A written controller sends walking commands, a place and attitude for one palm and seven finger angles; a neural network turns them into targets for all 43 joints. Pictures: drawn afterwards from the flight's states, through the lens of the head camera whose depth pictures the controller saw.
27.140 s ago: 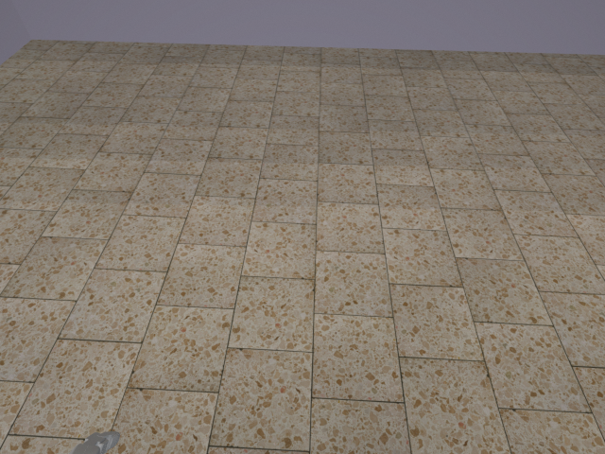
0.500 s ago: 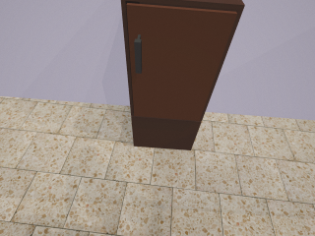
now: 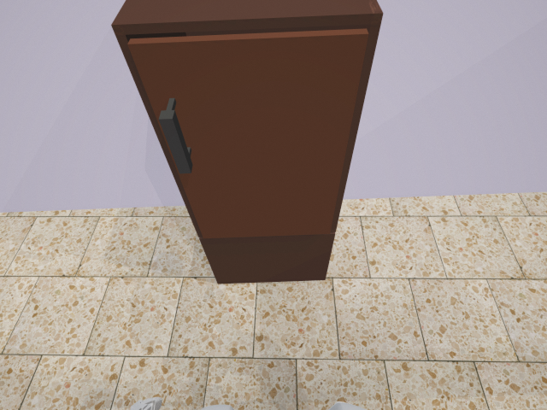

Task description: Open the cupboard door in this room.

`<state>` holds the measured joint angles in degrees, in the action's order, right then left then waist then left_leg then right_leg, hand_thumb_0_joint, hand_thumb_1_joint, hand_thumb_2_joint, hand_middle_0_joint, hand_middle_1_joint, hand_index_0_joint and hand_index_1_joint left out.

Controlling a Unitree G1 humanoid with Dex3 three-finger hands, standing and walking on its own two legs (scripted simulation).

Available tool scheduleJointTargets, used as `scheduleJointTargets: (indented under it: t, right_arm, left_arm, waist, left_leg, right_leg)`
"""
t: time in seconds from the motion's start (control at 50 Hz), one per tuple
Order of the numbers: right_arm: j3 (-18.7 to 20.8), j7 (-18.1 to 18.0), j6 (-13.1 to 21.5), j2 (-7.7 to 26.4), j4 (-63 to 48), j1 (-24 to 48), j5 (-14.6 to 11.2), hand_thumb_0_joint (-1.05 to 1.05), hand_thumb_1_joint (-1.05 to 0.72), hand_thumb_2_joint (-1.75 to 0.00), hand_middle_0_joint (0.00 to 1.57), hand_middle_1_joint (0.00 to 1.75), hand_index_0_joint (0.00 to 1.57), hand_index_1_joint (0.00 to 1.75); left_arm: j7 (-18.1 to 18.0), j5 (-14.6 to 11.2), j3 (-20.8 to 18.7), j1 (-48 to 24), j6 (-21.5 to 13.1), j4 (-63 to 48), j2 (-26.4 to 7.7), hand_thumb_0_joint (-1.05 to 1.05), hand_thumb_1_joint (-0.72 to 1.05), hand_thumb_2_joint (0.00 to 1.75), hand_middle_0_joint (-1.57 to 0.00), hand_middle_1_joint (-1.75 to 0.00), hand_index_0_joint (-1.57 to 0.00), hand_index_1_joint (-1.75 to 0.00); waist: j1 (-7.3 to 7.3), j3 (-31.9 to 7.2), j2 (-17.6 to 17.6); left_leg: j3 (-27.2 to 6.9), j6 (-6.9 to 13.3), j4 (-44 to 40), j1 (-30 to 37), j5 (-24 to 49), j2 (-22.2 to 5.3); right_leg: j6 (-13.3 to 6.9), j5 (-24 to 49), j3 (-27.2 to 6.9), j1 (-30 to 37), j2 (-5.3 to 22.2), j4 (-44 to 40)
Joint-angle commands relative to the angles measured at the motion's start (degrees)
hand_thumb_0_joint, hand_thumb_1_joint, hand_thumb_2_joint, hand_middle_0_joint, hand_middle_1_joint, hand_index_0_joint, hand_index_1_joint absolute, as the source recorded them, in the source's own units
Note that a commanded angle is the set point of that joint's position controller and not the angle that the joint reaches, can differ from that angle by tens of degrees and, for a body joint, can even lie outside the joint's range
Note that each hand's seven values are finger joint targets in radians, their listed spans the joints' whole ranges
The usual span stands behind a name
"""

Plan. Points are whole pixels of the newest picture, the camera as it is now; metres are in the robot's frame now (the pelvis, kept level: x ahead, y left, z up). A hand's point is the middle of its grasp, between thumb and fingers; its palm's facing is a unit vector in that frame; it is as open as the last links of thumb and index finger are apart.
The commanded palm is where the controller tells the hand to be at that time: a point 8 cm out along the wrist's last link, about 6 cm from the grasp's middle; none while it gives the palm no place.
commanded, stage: come to a stop and stand still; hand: left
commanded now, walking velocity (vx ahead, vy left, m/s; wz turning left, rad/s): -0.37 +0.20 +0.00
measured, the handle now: (179, 136) +0.57 +0.21 +0.05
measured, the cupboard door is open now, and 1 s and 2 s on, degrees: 0 0 0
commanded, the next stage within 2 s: none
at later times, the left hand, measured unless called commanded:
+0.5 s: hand out of the picture +0.05 +0.27 -0.18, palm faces +0.05 -0.98 -0.19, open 7.3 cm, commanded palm none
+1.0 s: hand out of the picture -0.05 +0.20 -0.15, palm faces +0.01 -0.98 -0.21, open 7.3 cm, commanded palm none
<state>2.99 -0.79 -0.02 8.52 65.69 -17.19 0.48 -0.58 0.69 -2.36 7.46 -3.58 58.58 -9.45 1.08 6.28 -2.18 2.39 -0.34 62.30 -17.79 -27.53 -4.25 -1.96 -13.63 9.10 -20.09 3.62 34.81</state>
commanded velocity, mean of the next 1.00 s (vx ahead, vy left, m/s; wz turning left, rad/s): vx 0.00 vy -0.03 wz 0.00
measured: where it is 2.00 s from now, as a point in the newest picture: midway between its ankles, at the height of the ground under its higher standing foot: outside the picture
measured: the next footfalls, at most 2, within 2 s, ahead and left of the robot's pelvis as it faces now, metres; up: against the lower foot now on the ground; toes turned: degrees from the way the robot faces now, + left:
left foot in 0.30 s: +0.11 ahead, +0.13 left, +0.00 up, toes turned +5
right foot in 0.94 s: -0.05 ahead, -0.07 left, +0.00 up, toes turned -8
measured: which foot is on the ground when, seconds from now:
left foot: up 0.00-0.28, down 0.30-0.94, up 0.96-1.00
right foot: down 0.00-0.30, up 0.32-0.92, down 0.94-1.00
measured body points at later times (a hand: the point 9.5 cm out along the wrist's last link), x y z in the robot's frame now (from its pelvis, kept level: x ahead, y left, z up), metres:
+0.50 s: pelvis +0.02 +0.07 +0.02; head +0.06 +0.12 +0.46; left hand +0.05 +0.32 -0.16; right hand +0.12 -0.17 -0.11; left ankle +0.07 +0.13 -0.73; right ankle -0.04 -0.10 -0.63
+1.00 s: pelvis -0.05 +0.02 +0.02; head -0.07 +0.01 +0.47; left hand -0.05 +0.25 -0.13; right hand -0.10 -0.20 -0.15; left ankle +0.04 +0.13 -0.70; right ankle -0.09 -0.06 -0.73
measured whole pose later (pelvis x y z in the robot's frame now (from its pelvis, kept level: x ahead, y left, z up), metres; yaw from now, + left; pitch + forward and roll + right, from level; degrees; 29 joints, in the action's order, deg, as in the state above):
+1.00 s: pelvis -0.05 +0.02 +0.02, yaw -3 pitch -1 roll +2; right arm 4.0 -1.0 -3.5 9.3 65.1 -20.0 1.2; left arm -1.6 0.8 -1.1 19.1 1.4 62.6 -7.9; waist 0.3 -1.4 0.0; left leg 4.6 -0.8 32.8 -22.5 -16.8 0.8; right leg -2.3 -15.7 4.9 -6.1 1.7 23.1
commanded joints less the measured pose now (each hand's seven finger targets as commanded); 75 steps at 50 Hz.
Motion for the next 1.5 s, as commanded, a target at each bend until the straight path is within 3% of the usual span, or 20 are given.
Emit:
scheduleJointTargets:
  t: [0.0, 0.14, 0.24, 0.26, 0.28, 0.3, 0.4, 0.66, 0.8, 0.88, 0.9, 0.92, 0.94, 1.0, 1.04, 1.14, 1.28, 1.34, 1.38, 1.48]
  right_arm:
    - [-0.43, -0.24, -0.17, 1.73, -2.78, -3.08, -0.35, 0.0, -0.9, -0.9, 0.2, 0.3, 0.2, 0.3]
    - [0.84, -0.1, -2.28, 4.71, -7.73, 4.02, -0.15, 0.0, -0.9, -0.9, 0.2, 0.3, 0.2, 0.3]
    - [1.1, 0.04, -1.7, 5.69, -8.73, 2.61, 0.03, 0.0, -0.9, -0.9, 0.2, 0.3, 0.2, 0.3]
    - [1.39, 0.09, -1.04, 7.9, -8.79, 1.56, 0.34, 0.0, -0.9, -0.9, 0.2, 0.3, 0.2, 0.3]
    - [2.15, 0.11, -0.37, 12.98, -10.18, 1.67, 0.9, 0.0, -0.9, -0.9, 0.2, 0.3, 0.2, 0.3]
    - [2.43, -0.43, -0.83, 15.17, -11.3, 3.53, 0.76, 0.0, -0.9, -0.9, 0.2, 0.3, 0.2, 0.3]
    - [0.84, -1.66, 0.29, 10.27, -12.89, 8.6, 0.66, 0.0, -0.9, -0.9, 0.2, 0.3, 0.2, 0.3]
    - [1.84, -1.86, 0.9, 9.42, -8.12, -0.66, 0.55, 0.0, -0.9, -0.9, 0.2, 0.3, 0.2, 0.3]
    - [2.36, -0.6, -0.31, 10.27, -6.12, 0.45, 1.35, 0.0, -0.9, -0.9, 0.2, 0.3, 0.2, 0.3]
    - [2.03, -0.32, -1.11, 8.34, -4.65, 0.66, 1.0, 0.0, -0.9, -0.9, 0.2, 0.3, 0.2, 0.3]
    - [1.51, -0.2, -1.21, 4.77, -4.64, -0.24, 0.23, 0.0, -0.9, -0.9, 0.2, 0.3, 0.2, 0.3]
    - [0.83, -0.26, -1.36, 0.27, -5.51, -0.8, -0.2, 0.0, -0.9, -0.9, 0.2, 0.3, 0.2, 0.3]
    - [1.39, -0.12, -2.3, 3.27, -6.11, 0.03, 0.9, 0.0, -0.9, -0.9, 0.2, 0.3, 0.2, 0.3]
    - [2.14, 1.1, -2.72, 3.96, -3.71, -7.41, 1.2, 0.0, -0.9, -0.9, 0.2, 0.3, 0.2, 0.3]
    - [1.76, 1.24, -1.78, 3.12, -3.69, -8.37, 1.14, 0.0, -0.9, -0.9, 0.2, 0.3, 0.2, 0.3]
    - [1.18, 0.39, -0.9, 2.93, -5.52, -2.52, 1.08, 0.0, -0.9, -0.9, 0.2, 0.3, 0.2, 0.3]
    - [-0.45, -0.41, 0.19, 0.86, -4.32, 1.43, 0.15, 0.0, -0.9, -0.9, 0.2, 0.3, 0.2, 0.3]
    - [-0.94, -1.04, 1.08, 0.94, -2.24, -1.37, 0.11, 0.0, -0.9, -0.9, 0.2, 0.3, 0.2, 0.3]
    - [-0.69, -1.59, 2.06, 3.87, -1.27, -1.84, 0.25, 0.0, -0.9, -0.9, 0.2, 0.3, 0.2, 0.3]
    - [-1.38, -2.26, 1.41, 3.85, -0.42, 0.98, -0.02, 0.0, -0.9, -0.9, 0.2, 0.3, 0.2, 0.3]
  left_arm:
    - [-1.44, 0.63, -1.23, 4.85, 0.82, -1.06, -8.12, 0.0, 0.9, 0.9, -0.2, -0.3, -0.2, -0.3]
    - [-2.08, 0.95, -2.85, 4.27, 3.53, -2.76, -11.32, 0.0, 0.9, 0.9, -0.2, -0.3, -0.2, -0.3]
    - [-1.79, 0.67, -2.93, 1.96, 4.56, -4.07, -12.0, 0.0, 0.9, 0.9, -0.2, -0.3, -0.2, -0.3]
    - [-1.67, 0.37, -2.58, 3.65, 4.89, -4.32, -10.26, 0.0, 0.9, 0.9, -0.2, -0.3, -0.2, -0.3]
    - [-1.55, -0.04, -1.92, 6.55, 5.27, -4.77, -6.86, 0.0, 0.9, 0.9, -0.2, -0.3, -0.2, -0.3]
    - [-1.99, -0.04, -1.51, 6.37, 5.83, -4.83, -6.81, 0.0, 0.9, 0.9, -0.2, -0.3, -0.2, -0.3]
    - [-0.95, 0.41, -2.3, 8.64, 5.75, -1.63, -8.16, 0.0, 0.9, 0.9, -0.2, -0.3, -0.2, -0.3]
    - [0.24, 0.68, -2.34, 9.72, 6.72, 0.32, -7.32, 0.0, 0.9, 0.9, -0.2, -0.3, -0.2, -0.3]
    - [-0.09, 0.02, -0.53, 13.92, 6.56, 2.36, -3.66, 0.0, 0.9, 0.9, -0.2, -0.3, -0.2, -0.3]
    - [-0.67, -0.18, -0.28, 25.54, 5.55, 6.42, -2.61, 0.0, 0.9, 0.9, -0.2, -0.3, -0.2, -0.3]
    - [-1.24, 0.61, -0.63, 26.56, 5.16, 6.51, -5.14, 0.0, 0.9, 0.9, -0.2, -0.3, -0.2, -0.3]
    - [-1.58, 1.15, -0.75, 22.09, 4.88, 4.92, -8.89, 0.0, 0.9, 0.9, -0.2, -0.3, -0.2, -0.3]
    - [-1.67, 0.5, -0.5, 14.53, 4.86, 2.16, -10.14, 0.0, 0.9, 0.9, -0.2, -0.3, -0.2, -0.3]
    - [-1.57, -0.01, -0.14, 5.54, 2.09, 0.35, -6.34, 0.0, 0.9, 0.9, -0.2, -0.3, -0.2, -0.3]
    - [-1.21, -0.22, 0.37, 10.21, 1.12, 1.94, -4.17, 0.0, 0.9, 0.9, -0.2, -0.3, -0.2, -0.3]
    - [-1.22, 0.01, 0.73, 19.2, 0.7, 5.05, -1.85, 0.0, 0.9, 0.9, -0.2, -0.3, -0.2, -0.3]
    - [-1.33, 0.55, 0.13, 19.07, 1.04, 6.35, -2.84, 0.0, 0.9, 0.9, -0.2, -0.3, -0.2, -0.3]
    - [-1.6, 0.02, 0.27, 16.44, 1.45, 6.79, -2.1, 0.0, 0.9, 0.9, -0.2, -0.3, -0.2, -0.3]
    - [-1.75, 0.02, 0.58, 18.13, 1.83, 6.86, 0.09, 0.0, 0.9, 0.9, -0.2, -0.3, -0.2, -0.3]
    - [-1.48, -0.01, 0.83, 14.93, 2.87, 7.29, -1.24, 0.0, 0.9, 0.9, -0.2, -0.3, -0.2, -0.3]
  waist:
    - [-1.23, -8.36, 7.5]
    - [-2.59, -7.24, 11.85]
    - [0.14, -8.36, 10.71]
    - [0.42, -10.09, 3.89]
    - [0.04, -10.48, -12.79]
    - [0.69, -9.91, -15.03]
    - [-1.68, -9.75, -4.03]
    - [0.78, -7.46, -6.91]
    - [-0.7, -6.65, -10.31]
    - [-4.86, -5.25, -4.64]
    - [-5.07, -2.81, 4.44]
    - [-3.32, 2.61, 17.01]
    - [-1.39, 6.31, 10.93]
    - [2.92, 6.54, 9.73]
    - [1.39, 3.94, 8.35]
    - [-3.06, 2.79, 11.85]
    - [-3.5, -2.83, 12.42]
    - [-1.44, -4.91, 10.46]
    - [-2.13, -6.9, 3.61]
    - [-1.53, -3.3, -2.64]
  left_leg:
    - [-2.01, -1.59, -6.57, -2.77, 2.5, -0.91]
    - [-1.66, -2.33, -11.21, -4.9, 2.38, 1.72]
    - [0.56, -1.85, -30.98, 6.34, 16.83, 1.67]
    - [-1.95, -0.71, -37.17, 12.12, 27.85, -2.13]
    - [-17.2, 4.68, -41.56, 13.38, 47.27, -15.53]
    - [-19.71, 9.31, -44.68, 7.16, 51.17, -20.6]
    - [-11.19, 8.37, -44.24, 9.8, 37.5, -12.31]
    - [-13.13, 3.81, -54.8, 11.23, 7.02, -12.25]
    - [-10.13, 3.78, -60.29, 1.82, -6.66, -9.65]
    - [-4.61, 0.46, -55.95, -6.06, -6.65, -4.34]
    - [-0.43, -1.46, -44.32, -10.59, -4.2, 0.15]
    - [2.5, -2.46, -28.47, -15.52, -0.19, 5.43]
    - [-1.69, -2.02, -18.7, -11.46, 2.25, 4.02]
    - [-2.86, -1.92, -5.88, -9.81, 13.04, 2.52]
    - [-1.54, -2.34, -6.3, -12.2, 16.61, 2.13]
    - [-1.81, -2.93, -11.88, -14.44, 13.64, 0.44]
    - [0.91, -1.97, -27.98, -3.08, 7.9, 1.78]
    - [0.93, -1.16, -40.89, 8.59, 19.92, 1.67]
    - [-2.2, 1.18, -37.69, 15.76, 36.75, -3.85]
    - [-2.02, 1.76, -38.2, 12.58, 36.42, -3.8]
  right_leg:
    - [-6.63, 39.67, -9.96, 8.33, 15.13, -13.96]
    - [-9.17, 41.98, -10.0, 10.14, 16.78, -11.26]
    - [-4.49, 26.51, -8.14, 5.75, 12.67, -5.47]
    - [-1.41, 15.62, -6.35, 2.43, 9.14, -0.37]
    - [3.0, -9.51, -2.3, -4.34, 1.03, 8.99]
    - [3.73, -24.59, -7.26, -2.75, -2.55, 21.11]
    - [4.68, -10.74, -13.59, -8.93, -2.79, 34.62]
    - [5.48, -7.12, -12.18, -6.28, -0.8, 24.12]
    - [2.09, -14.9, -3.38, 7.24, -2.67, 7.15]
    - [0.51, -7.52, -0.81, 22.67, -3.78, -16.55]
    - [-0.94, -13.12, -9.25, 22.97, 3.49, -25.9]
    - [-5.03, -30.22, -27.16, 13.62, 17.22, -35.11]
    - [-6.91, -34.6, -30.11, -2.44, 21.84, -37.2]
    - [-3.11, -20.96, -18.5, -4.86, 13.37, -33.52]
    - [-1.45, -9.45, -13.15, 3.57, 10.23, -29.56]
    - [-3.74, 0.77, -15.07, 13.09, 12.06, -25.78]
    - [-6.16, 23.45, -13.25, 15.48, 11.25, -17.98]
    - [-2.8, 22.02, -10.33, 11.54, 7.53, -12.63]
    - [-0.15, 14.5, -8.32, 6.95, 4.12, -10.89]
    - [1.41, 10.91, -6.92, 9.37, 3.31, -13.25]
